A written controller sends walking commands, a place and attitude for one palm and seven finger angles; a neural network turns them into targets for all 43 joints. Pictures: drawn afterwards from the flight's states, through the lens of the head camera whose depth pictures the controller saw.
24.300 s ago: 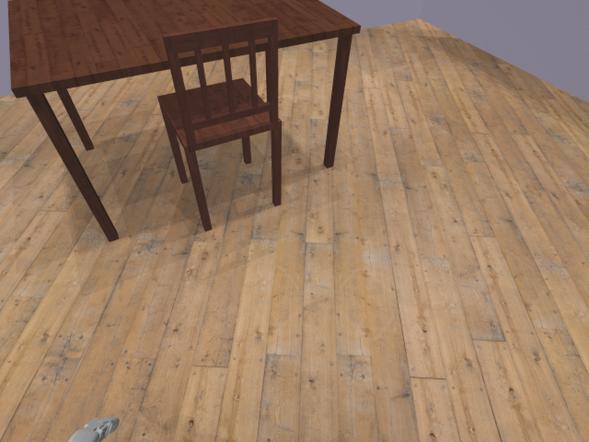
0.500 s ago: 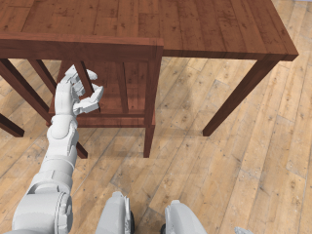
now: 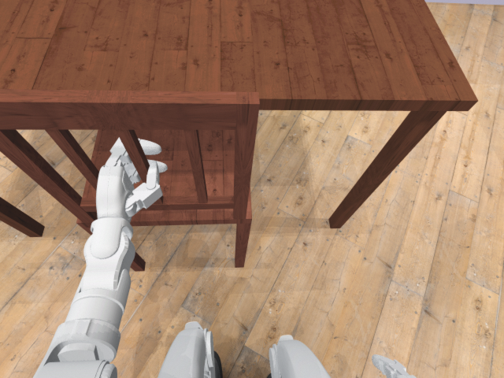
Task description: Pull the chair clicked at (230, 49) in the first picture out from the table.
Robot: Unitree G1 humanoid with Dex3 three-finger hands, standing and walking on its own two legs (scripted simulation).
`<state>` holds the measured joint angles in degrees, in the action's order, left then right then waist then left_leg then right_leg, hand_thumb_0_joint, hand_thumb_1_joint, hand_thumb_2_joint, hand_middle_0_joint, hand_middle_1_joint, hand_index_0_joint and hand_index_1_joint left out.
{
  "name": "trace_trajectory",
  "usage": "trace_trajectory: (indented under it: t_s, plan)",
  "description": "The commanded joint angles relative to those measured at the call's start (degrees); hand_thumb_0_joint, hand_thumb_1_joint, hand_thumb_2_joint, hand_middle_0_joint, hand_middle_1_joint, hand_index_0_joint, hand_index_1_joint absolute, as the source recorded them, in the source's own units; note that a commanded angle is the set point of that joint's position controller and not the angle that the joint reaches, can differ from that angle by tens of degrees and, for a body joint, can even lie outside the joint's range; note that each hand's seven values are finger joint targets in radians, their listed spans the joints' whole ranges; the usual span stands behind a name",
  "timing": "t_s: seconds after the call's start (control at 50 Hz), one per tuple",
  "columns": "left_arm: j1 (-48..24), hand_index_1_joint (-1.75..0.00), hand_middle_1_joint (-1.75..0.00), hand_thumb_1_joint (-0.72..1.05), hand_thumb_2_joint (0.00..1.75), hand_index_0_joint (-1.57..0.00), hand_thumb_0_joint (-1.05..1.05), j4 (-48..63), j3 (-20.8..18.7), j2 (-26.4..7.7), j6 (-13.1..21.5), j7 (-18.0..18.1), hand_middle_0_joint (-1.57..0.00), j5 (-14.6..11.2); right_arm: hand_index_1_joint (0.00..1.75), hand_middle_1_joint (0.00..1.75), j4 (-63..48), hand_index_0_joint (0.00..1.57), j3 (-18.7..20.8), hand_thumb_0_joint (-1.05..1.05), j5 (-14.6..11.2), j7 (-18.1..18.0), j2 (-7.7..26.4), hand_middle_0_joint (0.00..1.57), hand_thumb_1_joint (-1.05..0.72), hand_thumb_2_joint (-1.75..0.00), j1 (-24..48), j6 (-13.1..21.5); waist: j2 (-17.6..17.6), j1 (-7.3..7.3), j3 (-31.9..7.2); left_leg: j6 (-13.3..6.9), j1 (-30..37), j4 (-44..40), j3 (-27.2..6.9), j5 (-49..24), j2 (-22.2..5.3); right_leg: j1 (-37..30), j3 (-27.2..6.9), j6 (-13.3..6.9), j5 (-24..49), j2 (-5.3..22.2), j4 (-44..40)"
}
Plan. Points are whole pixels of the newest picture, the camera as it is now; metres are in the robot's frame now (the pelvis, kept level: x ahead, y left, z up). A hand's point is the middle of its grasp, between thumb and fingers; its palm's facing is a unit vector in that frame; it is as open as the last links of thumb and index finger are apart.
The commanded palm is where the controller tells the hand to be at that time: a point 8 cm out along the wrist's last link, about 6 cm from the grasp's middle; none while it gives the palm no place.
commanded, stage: hook a spindle and tug to test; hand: left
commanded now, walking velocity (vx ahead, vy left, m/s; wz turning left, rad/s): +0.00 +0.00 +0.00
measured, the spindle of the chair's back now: (144, 170) +0.45 +0.17 +0.00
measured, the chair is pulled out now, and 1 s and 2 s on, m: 0.01 0.06 0.25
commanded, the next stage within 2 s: step backward, pulling the chair out in 0.18 s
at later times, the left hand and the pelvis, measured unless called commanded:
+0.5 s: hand (156, 187) +0.40 +0.14 +0.03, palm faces +0.06 -0.99 -0.11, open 5.2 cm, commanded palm +0.38 +0.19 +0.03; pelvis +0.03 +0.00 +0.07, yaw +0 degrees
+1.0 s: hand (162, 210) +0.36 +0.12 +0.03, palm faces -0.06 -0.99 -0.15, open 4.8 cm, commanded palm +0.33 +0.18 +0.03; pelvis +0.01 +0.01 +0.10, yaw -4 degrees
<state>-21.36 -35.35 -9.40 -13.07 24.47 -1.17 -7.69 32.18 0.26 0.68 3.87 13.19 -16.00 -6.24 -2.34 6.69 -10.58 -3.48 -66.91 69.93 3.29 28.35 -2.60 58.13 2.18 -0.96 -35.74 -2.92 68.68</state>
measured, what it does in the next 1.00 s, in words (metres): rises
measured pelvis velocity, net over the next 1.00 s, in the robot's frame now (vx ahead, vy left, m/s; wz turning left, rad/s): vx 0.01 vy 0.01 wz -0.07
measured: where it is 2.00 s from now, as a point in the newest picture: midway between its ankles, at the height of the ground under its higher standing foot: outside the picture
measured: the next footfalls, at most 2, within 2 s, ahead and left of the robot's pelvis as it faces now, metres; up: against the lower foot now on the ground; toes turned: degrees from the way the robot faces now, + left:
right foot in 1.36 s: -0.02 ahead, -0.12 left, +0.00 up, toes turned -6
left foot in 1.76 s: -0.16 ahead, +0.19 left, +0.00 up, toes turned +2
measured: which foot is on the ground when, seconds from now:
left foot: down 0.00-1.00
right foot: down 0.00-1.00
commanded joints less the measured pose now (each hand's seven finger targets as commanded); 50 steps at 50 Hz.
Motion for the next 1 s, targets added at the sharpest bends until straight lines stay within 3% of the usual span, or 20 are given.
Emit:
trace_trajectory:
  t_s: [0.0, 0.2, 0.26, 0.28, 0.3, 0.34, 0.36, 0.4, 0.46, 0.5, 0.56, 0.62, 0.7, 0.78, 0.82, 0.86, 0.9, 0.92, 0.96, 0.98]
  plan:
    - [-3.16, -1.45, -1.45, 0.9, 0.9, -0.5, 0.0, 16.58, -0.14, -5.16, 6.58, -1.28, -0.5, -0.43, 0.3, 0.3, -5.39, 0.2, 3.81, 0.0, -0.21, -0.42, 9.09, 0.2, -0.9, -0.9, -3.74, 1.96, -2.74, -3.1, -26.77, 2.64, 32.49, -5.49, -6.74, -32.33, 0.4, -5.66, 0.26, -0.69, 32.17, -0.01, -6.79]
    - [0.46, -1.45, -1.45, 0.9, 0.9, -0.5, 0.0, 20.21, 1.51, -4.4, 6.15, -1.94, -0.5, -0.55, 0.3, 0.3, -5.03, 0.2, 3.96, 0.0, -0.16, -0.76, 8.82, 0.2, -0.9, -0.9, -3.18, 2.73, -1.96, -2.52, -25.8, 2.35, 31.46, -4.46, -6.06, -34.69, 0.5, -7.42, -0.32, -0.16, 37.17, 0.58, -6.45]
    - [-0.67, -1.45, -1.45, 0.9, 0.9, -0.5, 0.0, 20.58, 4.59, -1.52, 6.25, -1.99, -0.5, -0.21, 0.3, 0.3, -5.0, 0.2, 3.96, 0.0, -0.05, -0.83, 8.52, 0.2, -0.9, -0.9, -2.73, 3.0, -1.66, -1.68, -25.09, 2.34, 31.72, -4.3, -6.33, -34.21, 0.54, -6.32, -0.13, -0.15, 36.19, 0.65, -6.47]
    - [-17.45, -1.45, -1.45, 0.9, 0.9, -0.5, 0.0, 29.24, -2.39, -17.4, -0.74, 3.59, -0.5, 5.31, 0.3, 0.3, -9.17, 0.2, 2.58, 0.0, -2.75, -3.53, 8.11, 0.2, -0.9, -0.9, -5.14, -0.49, -6.08, -3.59, -37.96, 1.28, 51.0, -15.0, -4.74, -32.05, 0.09, -26.79, -3.93, -0.79, 40.85, 3.88, -15.84]
    - [-21.92, -1.45, -1.45, 0.9, 0.9, -0.5, 0.0, 34.56, -1.01, -16.28, -3.86, 5.92, -0.5, 5.34, 0.3, 0.3, -9.61, 0.2, 2.84, 0.0, -3.29, -5.5, 7.83, 0.2, -0.9, -0.9, -5.25, -1.08, -9.99, -2.98, -38.03, 1.09, 55.63, -17.26, -4.57, -35.06, 0.74, -28.92, -4.54, 0.19, 47.55, 3.86, -19.12]
    - [-13.44, -1.45, -1.45, 0.9, 0.9, -0.5, 0.0, 27.09, 0.26, -12.37, -8.34, 7.91, -0.5, 5.96, 0.3, 0.3, -8.57, 0.2, 2.23, 0.0, -3.21, -7.14, 7.63, 0.2, -0.9, -0.9, -4.68, -1.21, -10.71, -2.67, -32.04, 0.55, 55.94, -18.27, -5.01, -42.2, 0.62, -26.39, -4.65, 1.4, 53.27, 4.19, -19.03]
    - [-8.99, -1.45, -1.45, 0.9, 0.9, -0.5, 0.0, 18.95, 2.84, -8.91, -10.63, 7.93, -0.5, 6.15, 0.3, 0.3, -7.12, 0.2, 2.03, 0.0, -3.32, -7.31, 7.42, 0.2, -0.9, -0.9, -3.66, -1.91, -5.42, -2.88, -26.03, 0.42, 53.07, -20.38, -5.77, -37.14, -0.34, -26.45, -4.81, 2.77, 48.11, 4.23, -21.29]
    - [-6.65, -1.45, -1.45, 0.9, 0.9, -0.5, 0.0, 8.93, 6.36, -5.07, -14.27, 7.47, -0.5, 6.09, 0.3, 0.3, -5.73, 0.2, 1.61, 0.0, -3.55, -8.44, 8.11, 0.2, -0.9, -0.9, -3.17, -3.12, 0.67, -2.39, -17.18, -0.23, 46.27, -23.26, -6.84, -38.11, -2.01, -28.78, -4.1, 3.55, 48.89, 4.67, -24.03]
    - [-11.06, -1.45, -1.45, 0.9, 0.9, -0.5, 0.0, 1.64, 7.0, -5.11, -14.76, 6.71, -0.5, 5.97, 0.3, 0.3, -4.47, 0.2, 1.51, 0.0, -3.69, -9.37, 8.91, 0.2, -0.9, -0.9, -3.03, -3.55, 4.31, -2.49, -14.21, 0.02, 47.32, -27.3, -7.09, -44.19, -3.88, -35.56, -4.09, 3.83, 54.93, 5.61, -27.8]
    - [-14.16, -1.45, -1.45, 0.9, 0.9, -0.5, 0.0, -1.0, 6.31, -6.03, -13.36, 6.4, -0.5, 5.93, 0.3, 0.3, -4.01, 0.2, 1.76, 0.0, -3.64, -9.69, 9.01, 0.2, -0.9, -0.9, -2.27, -3.22, 0.11, -2.92, -12.66, -0.05, 52.28, -30.48, -7.64, -45.8, -5.09, -36.01, -3.85, 3.41, 49.21, 5.53, -29.58]
    - [-15.13, -1.45, -1.45, 0.9, 0.9, -0.5, 0.0, -5.13, 7.52, -4.45, -11.83, 5.63, -0.5, 5.8, 0.3, 0.3, -1.94, 0.2, 1.84, 0.0, -2.58, -9.59, 8.25, 0.2, -0.9, -0.9, -2.49, -2.23, -10.04, -3.11, -11.07, -1.05, 63.24, -32.25, -11.22, -64.97, -7.93, -30.63, -2.99, 2.24, 36.02, 4.81, -30.49]
    - [-14.56, -1.45, -1.45, 0.9, 0.9, -0.5, 0.0, -6.53, 7.4, -4.19, -10.92, 5.21, -0.5, 5.98, 0.3, 0.3, -1.15, 0.2, 2.23, 0.0, -1.64, -8.54, 7.73, 0.2, -0.9, -0.9, -2.46, -1.31, -13.63, -3.43, -11.66, -0.81, 73.68, -32.88, -12.3, -74.1, -9.31, -27.76, -1.96, 1.23, 24.96, 3.64, -33.81]
    - [-10.51, -1.45, -1.45, 0.9, 0.9, -0.5, 0.0, -5.65, 6.45, -4.68, -10.33, 4.65, -0.5, 5.89, 0.3, 0.3, -1.68, 0.2, 2.17, 0.0, -1.39, -7.97, 7.59, 0.2, -0.9, -0.9, -1.65, -0.46, -11.47, -4.09, -12.22, -0.4, 74.25, -33.18, -11.29, -72.42, -9.62, -33.14, -1.96, 0.59, 30.95, 3.92, -39.05]
    - [-6.68, -1.45, -1.45, 0.9, 0.9, -0.5, 0.0, -2.69, 4.42, -7.11, -9.85, 4.46, -0.5, 5.72, 0.3, 0.3, -3.09, 0.2, 2.21, 0.0, -1.97, -8.34, 8.34, 0.2, -0.9, -0.9, -1.12, -0.46, -5.67, -4.1, -14.91, 1.11, 66.49, -32.51, -8.39, -66.0, -8.24, -45.24, -3.76, -0.12, 55.56, 6.71, -41.41]
    - [-6.88, -1.45, -1.45, 0.9, 0.9, -0.5, 0.0, -0.68, 4.92, -6.69, -9.71, 4.58, -0.5, 5.33, 0.3, 0.3, -4.02, 0.2, 2.28, 0.0, -2.62, -8.77, 8.23, 0.2, -0.9, -0.9, -0.47, -0.59, -0.73, -3.59, -16.78, 2.57, 60.0, -31.88, -5.29, -54.53, -6.54, -54.42, -5.82, -0.7, 73.72, 9.75, -40.42]
    - [-6.21, -1.45, -1.45, 0.9, 0.9, -0.5, 0.0, -0.08, 4.5, -7.32, -9.38, 4.66, -0.5, 5.37, 0.3, 0.3, -5.01, 0.2, 2.35, 0.0, -2.97, -10.01, 8.35, 0.2, -0.9, -0.9, 1.39, -0.53, 2.18, -3.79, -15.98, 3.4, 51.5, -32.45, -4.07, -34.05, -4.43, -61.09, -8.27, -1.45, 82.77, 13.16, -39.22]
    - [-5.33, -1.45, -1.45, 0.9, 0.9, -0.5, 0.0, -0.52, 4.02, -8.73, -9.79, 5.15, -0.5, 5.7, 0.3, 0.3, -5.07, 0.2, 2.14, 0.0, -3.15, -10.67, 8.7, 0.2, -0.9, -0.9, 2.53, -0.36, -0.18, -4.26, -14.79, 3.89, 46.83, -34.4, -4.22, -24.64, -3.44, -63.82, -9.15, -2.14, 81.59, 15.12, -38.05]
    - [-5.84, -1.45, -1.45, 0.9, 0.9, -0.5, 0.0, -0.23, 4.8, -8.22, -9.84, 5.29, -0.5, 5.94, 0.3, 0.3, -4.78, 0.2, 2.01, 0.0, -3.14, -10.82, 8.47, 0.2, -0.9, -0.9, 2.86, -0.29, -0.26, -4.02, -13.57, 3.75, 47.42, -35.57, -4.51, -24.87, -3.21, -61.76, -8.66, -1.57, 76.9, 14.57, -38.59]
    - [-7.1, -1.45, -1.45, 0.9, 0.9, -0.5, 0.0, -0.54, 5.67, -7.85, -9.94, 5.55, -0.5, 6.22, 0.3, 0.3, -3.95, 0.2, 2.17, 0.0, -2.88, -11.15, 8.83, 0.2, -0.9, -0.9, 2.72, -0.33, 0.07, -3.42, -11.23, 3.26, 51.41, -37.85, -4.99, -33.91, -3.55, -56.36, -6.55, 0.19, 68.53, 12.13, -39.54]
    - [-6.98, -1.45, -1.45, 0.9, 0.9, -0.5, 0.0, -1.19, 4.79, -9.05, -10.23, 5.95, -0.5, 6.46, 0.3, 0.3, -3.38, 0.2, 2.56, 0.0, -2.77, -11.33, 9.85, 0.2, -0.9, -0.9, 2.31, -0.4, -1.45, -3.2, -10.85, 2.51, 55.27, -39.02, -5.88, -44.31, -4.35, -53.36, -5.29, 1.09, 65.37, 10.4, -39.29]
